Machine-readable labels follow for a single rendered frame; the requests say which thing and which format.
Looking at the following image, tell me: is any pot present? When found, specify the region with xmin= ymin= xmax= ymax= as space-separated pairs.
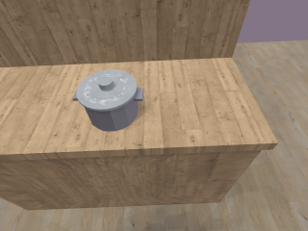
xmin=72 ymin=88 xmax=144 ymax=132

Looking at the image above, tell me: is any table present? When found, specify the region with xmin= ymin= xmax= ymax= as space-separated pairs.
xmin=0 ymin=0 xmax=278 ymax=211

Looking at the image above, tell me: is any knob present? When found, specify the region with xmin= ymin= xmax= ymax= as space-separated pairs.
xmin=97 ymin=76 xmax=114 ymax=90

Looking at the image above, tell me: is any lid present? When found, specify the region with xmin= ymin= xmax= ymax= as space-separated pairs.
xmin=76 ymin=69 xmax=138 ymax=112

